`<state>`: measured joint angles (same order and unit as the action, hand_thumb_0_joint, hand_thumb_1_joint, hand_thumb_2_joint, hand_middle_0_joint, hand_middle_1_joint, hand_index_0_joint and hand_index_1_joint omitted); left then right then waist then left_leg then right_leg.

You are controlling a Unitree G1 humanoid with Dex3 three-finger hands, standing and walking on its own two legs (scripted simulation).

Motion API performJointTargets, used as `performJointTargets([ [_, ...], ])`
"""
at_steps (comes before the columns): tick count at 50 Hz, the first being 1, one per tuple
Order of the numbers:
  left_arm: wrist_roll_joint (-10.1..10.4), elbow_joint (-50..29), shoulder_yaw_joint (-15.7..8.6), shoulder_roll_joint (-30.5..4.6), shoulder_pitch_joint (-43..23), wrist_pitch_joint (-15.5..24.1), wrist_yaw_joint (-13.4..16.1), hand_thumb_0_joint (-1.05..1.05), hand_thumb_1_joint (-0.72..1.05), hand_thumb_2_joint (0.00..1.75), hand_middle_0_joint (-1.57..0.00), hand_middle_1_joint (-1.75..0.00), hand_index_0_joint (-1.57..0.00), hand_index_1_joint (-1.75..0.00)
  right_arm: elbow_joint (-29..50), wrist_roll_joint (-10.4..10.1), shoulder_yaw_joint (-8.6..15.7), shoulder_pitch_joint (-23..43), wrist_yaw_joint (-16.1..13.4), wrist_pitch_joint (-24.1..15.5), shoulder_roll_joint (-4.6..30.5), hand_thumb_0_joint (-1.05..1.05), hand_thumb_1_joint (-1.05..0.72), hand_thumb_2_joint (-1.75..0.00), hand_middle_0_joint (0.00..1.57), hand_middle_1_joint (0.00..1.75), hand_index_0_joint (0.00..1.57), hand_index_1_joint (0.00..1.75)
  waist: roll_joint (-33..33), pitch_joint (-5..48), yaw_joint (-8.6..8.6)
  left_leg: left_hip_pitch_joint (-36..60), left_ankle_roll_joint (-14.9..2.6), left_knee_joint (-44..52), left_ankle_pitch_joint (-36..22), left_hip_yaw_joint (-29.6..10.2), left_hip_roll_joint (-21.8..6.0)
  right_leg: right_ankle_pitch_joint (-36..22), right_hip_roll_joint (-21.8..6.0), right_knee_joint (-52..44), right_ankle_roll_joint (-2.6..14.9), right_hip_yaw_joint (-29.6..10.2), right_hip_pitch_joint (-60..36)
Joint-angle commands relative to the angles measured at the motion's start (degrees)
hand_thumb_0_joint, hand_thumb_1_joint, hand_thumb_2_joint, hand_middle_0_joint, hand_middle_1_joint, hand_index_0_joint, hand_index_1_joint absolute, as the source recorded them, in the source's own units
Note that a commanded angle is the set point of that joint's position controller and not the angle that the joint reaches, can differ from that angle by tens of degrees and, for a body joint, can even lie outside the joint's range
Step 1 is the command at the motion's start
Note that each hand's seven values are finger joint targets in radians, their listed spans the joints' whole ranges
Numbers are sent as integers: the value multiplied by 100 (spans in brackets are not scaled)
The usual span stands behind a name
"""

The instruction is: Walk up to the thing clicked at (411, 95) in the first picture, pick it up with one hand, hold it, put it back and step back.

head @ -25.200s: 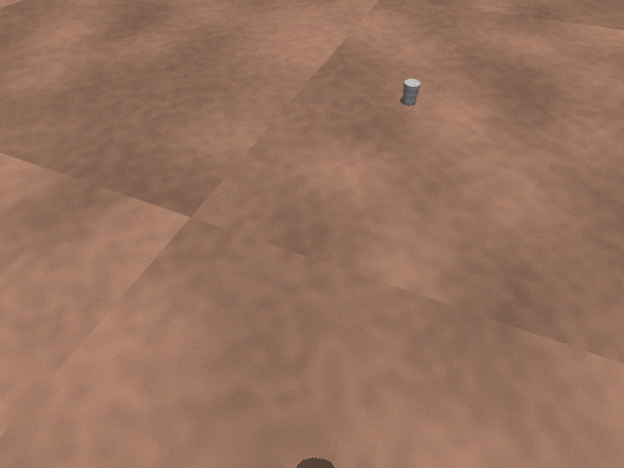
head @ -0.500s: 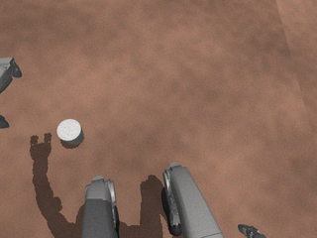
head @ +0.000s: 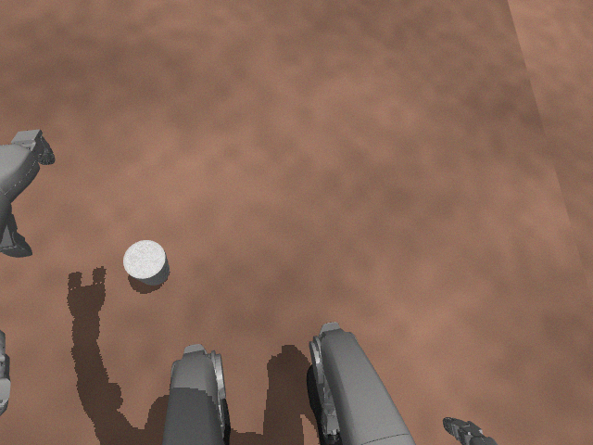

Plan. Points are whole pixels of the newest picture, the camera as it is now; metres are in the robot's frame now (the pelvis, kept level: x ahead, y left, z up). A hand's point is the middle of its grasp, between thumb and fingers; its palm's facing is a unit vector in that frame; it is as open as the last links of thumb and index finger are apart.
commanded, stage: go down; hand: left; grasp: from above
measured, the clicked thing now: (150, 266) +0.50 +0.25 -0.53
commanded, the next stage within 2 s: approach in 0.98 s
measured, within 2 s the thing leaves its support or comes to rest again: neither
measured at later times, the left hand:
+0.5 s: hand (5, 202) +0.46 +0.32 -0.05, palm faces -0.42 -0.04 -0.90, open 14.1 cm
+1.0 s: hand (2, 199) +0.46 +0.32 -0.04, palm faces -0.41 -0.04 -0.91, open 14.1 cm
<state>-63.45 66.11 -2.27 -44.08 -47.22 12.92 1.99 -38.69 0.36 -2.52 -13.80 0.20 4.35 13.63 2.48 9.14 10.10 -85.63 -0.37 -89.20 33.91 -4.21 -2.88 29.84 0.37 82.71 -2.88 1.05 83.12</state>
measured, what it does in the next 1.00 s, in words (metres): stands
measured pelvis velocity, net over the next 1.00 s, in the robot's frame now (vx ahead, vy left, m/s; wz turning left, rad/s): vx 0.00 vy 0.00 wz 0.00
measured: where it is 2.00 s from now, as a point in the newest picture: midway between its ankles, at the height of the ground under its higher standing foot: (274, 440)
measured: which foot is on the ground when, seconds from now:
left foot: down 0.00-1.00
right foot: down 0.00-1.00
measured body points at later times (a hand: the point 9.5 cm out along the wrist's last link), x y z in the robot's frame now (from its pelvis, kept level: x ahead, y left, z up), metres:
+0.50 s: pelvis +0.00 +0.00 +0.01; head +0.17 +0.04 +0.42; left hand +0.48 +0.32 +0.00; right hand +0.04 -0.26 -0.11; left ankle +0.05 +0.11 -0.56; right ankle +0.08 -0.16 -0.56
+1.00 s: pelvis +0.00 +0.00 +0.02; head +0.18 +0.04 +0.43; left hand +0.48 +0.32 +0.01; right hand +0.05 -0.26 -0.10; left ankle +0.05 +0.11 -0.56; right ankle +0.08 -0.16 -0.56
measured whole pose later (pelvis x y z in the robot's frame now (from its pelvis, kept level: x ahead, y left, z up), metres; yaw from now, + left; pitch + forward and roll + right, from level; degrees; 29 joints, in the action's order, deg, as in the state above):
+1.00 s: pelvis +0.00 +0.00 +0.02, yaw +0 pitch +29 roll -6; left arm -64.4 64.4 -4.3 -43.5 -46.2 12.8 4.2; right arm -39.9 0.8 -1.7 -13.7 0.3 4.6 13.4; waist 2.4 7.8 9.2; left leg -82.2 -0.2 -85.5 32.9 -4.2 -3.1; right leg 28.7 0.6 78.8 -3.0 1.2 79.5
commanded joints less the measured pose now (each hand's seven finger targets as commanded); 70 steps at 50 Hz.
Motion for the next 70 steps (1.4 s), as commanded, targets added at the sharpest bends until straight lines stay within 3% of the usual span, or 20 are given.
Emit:
performJointTargets([
  [1,53,-887,-393,-1694,-1810,102,296,0,-58,99,-5,-113,-7,-112,235,10,402,-822,-100,-103,1121,0,-93,-91,20,30,20,30,926,2788,-45,2302,-75,1232,-1329,72,119,-856,214,-818,511,231,-1279],
  [7,-16,-1266,-604,-1895,-1985,162,464,0,-57,98,-5,-113,-7,-112,208,66,451,-916,-50,-89,1197,0,-93,-91,20,30,20,30,1352,3301,-102,2810,-23,1171,-1947,0,98,-1165,196,-656,519,244,-1196],
  [8,-51,-1258,-526,-1824,-2047,141,470,0,-56,98,-5,-114,-7,-112,196,71,450,-952,-42,-78,1187,0,-93,-91,20,30,20,30,1385,3317,-38,2852,-40,1147,-1993,17,98,-1190,216,-701,515,249,-1165],
  [10,-45,-1489,-678,-1999,-2108,109,506,0,-57,98,-5,-114,-7,-112,169,75,484,-988,-30,-56,1207,0,-93,-91,20,30,20,30,1421,3595,-121,3066,-24,1191,-2054,1,98,-1211,208,-738,512,253,-1311],
  [14,22,-1349,-634,-1872,-2155,-17,498,0,-58,100,-5,-112,-6,-111,88,92,550,-1001,-15,-19,1262,0,-93,-91,20,30,20,30,1459,3513,-67,3382,30,1404,-2015,-206,13,-1050,215,-783,505,315,-1158],
  [15,22,-1370,-523,-1766,-2178,-40,478,0,-58,100,-6,-112,-7,-111,94,89,513,-1008,-16,-10,1210,0,-93,-91,20,30,20,30,1445,3396,-1,3275,5,1405,-1907,-153,33,-1029,226,-863,504,307,-1212],
  [18,25,-1119,-513,-1767,-2035,-106,433,0,-59,100,-6,-112,-7,-111,81,65,506,-971,-34,-10,1195,0,-93,-91,20,30,20,30,1292,3149,-32,3032,-13,1533,-1478,-120,54,-839,229,-991,500,295,-1347],
  [26,64,-753,-414,-1695,-1740,27,263,0,-60,101,-6,-112,-6,-111,168,19,406,-898,-109,-74,1121,0,-93,-91,20,30,20,30,998,2639,-12,2504,-60,1583,-1152,11,90,-717,224,-1147,510,223,-1494],
  [36,-26,-1204,-636,-1936,-1910,247,440,0,-59,100,-5,-113,-6,-112,179,50,460,-967,-125,-126,1170,0,-93,-91,20,30,20,30,1192,3083,-128,2757,-50,1413,-1555,55,112,-974,221,-1003,516,206,-1459],
  [44,-1,-1348,-662,-1902,-2065,31,532,0,-60,101,-6,-112,-6,-112,57,66,523,-1042,-98,-59,1192,0,-93,-91,20,30,20,30,1331,3394,-67,3296,-36,1559,-1832,-13,73,-1112,241,-1166,496,235,-1666],
  [53,81,-946,-449,-1641,-1629,0,341,0,-60,101,-6,-113,-6,-112,122,12,476,-957,-138,-65,1097,0,-93,-91,20,30,20,30,964,2802,-62,2894,-69,1776,-1470,40,83,-935,259,-1426,498,217,-1902],
  [54,109,-881,-536,-1727,-1551,22,346,0,-61,109,-7,-110,-4,-113,118,4,487,-953,-147,-72,1109,0,-94,-92,20,30,20,30,892,2740,-123,2852,-67,1786,-1426,59,87,-912,252,-1457,496,204,-1909],
  [55,97,-1089,-493,-1713,-1673,63,346,0,-58,101,-7,-109,-7,-109,147,9,480,-927,-153,-80,1094,0,-91,-91,20,30,20,30,1063,2787,-99,2893,-52,1825,-1426,62,88,-929,250,-1446,504,199,-1936],
  [61,95,-482,-253,-1267,-1334,138,479,0,-58,99,-7,-108,-6,-108,141,4,438,-924,-143,-133,1079,0,-91,-91,20,30,20,30,709,2284,19,2482,-77,1605,-1587,78,83,-985,260,-1281,512,218,-1599],
  [66,-131,49,-56,-1097,-1555,298,769,0,-55,96,-6,-110,-7,-109,84,91,432,-910,-62,-201,1153,0,-91,-91,20,30,20,30,662,2161,148,1919,-116,936,-1646,76,103,-1023,239,-672,520,213,-867],
  [70,-419,209,-124,-1249,-2004,501,1133,0,-52,93,-6,-112,-8,-110,76,211,424,-862,80,-232,1232,0,-91,-90,20,30,20,30,818,2458,175,1366,-126,299,-1594,48,152,-997,213,-10,535,231,-155],
])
